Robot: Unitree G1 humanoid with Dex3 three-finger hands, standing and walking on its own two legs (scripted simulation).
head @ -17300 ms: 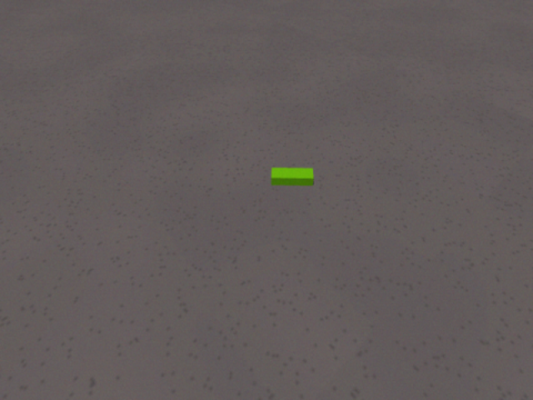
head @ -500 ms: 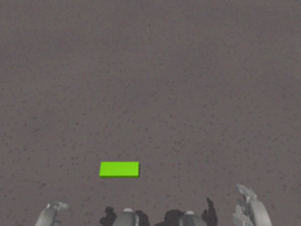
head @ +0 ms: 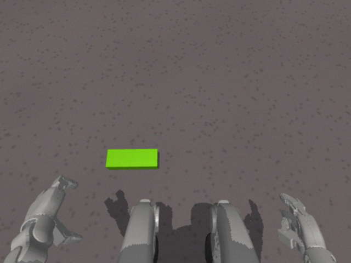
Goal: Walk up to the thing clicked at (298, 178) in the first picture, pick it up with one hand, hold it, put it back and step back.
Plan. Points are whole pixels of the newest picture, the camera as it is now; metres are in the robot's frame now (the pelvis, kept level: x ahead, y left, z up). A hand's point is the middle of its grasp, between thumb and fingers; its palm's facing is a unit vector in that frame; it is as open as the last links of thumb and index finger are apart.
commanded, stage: rise first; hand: left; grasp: from above
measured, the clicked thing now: (133, 159) +0.49 +0.22 -0.53
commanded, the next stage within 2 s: none
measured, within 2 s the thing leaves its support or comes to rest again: neither
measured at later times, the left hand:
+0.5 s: hand (94, 177) +0.36 +0.30 -0.29, palm faces -0.48 -0.16 -0.86, open 14.2 cm
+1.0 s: hand (104, 165) +0.41 +0.29 -0.36, palm faces -0.46 +0.01 -0.89, open 14.3 cm
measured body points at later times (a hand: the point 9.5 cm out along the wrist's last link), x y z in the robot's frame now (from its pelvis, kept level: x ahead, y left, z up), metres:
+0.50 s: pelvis -0.06 +0.01 -0.16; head +0.16 +0.04 +0.24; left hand +0.38 +0.30 -0.25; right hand +0.02 -0.28 -0.28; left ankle +0.04 +0.13 -0.52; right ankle +0.05 -0.13 -0.52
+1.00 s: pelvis -0.05 +0.01 -0.20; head +0.19 +0.06 +0.18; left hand +0.43 +0.29 -0.31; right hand +0.00 -0.27 -0.31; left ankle +0.04 +0.13 -0.52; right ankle +0.05 -0.13 -0.52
